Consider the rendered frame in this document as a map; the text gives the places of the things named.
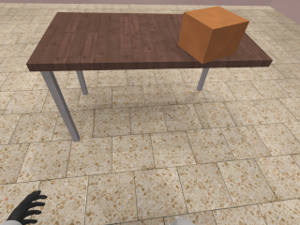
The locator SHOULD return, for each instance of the left robot hand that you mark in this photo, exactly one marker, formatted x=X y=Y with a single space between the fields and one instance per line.
x=22 y=210

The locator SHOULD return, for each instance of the carton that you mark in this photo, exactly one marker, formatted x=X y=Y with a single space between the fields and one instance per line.
x=211 y=33

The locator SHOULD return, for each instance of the table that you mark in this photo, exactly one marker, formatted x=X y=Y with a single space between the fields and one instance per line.
x=80 y=41

